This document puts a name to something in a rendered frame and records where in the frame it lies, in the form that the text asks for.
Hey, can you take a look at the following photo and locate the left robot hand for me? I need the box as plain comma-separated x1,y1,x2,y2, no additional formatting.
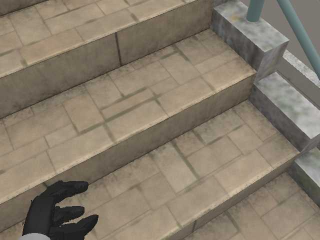
22,180,99,240

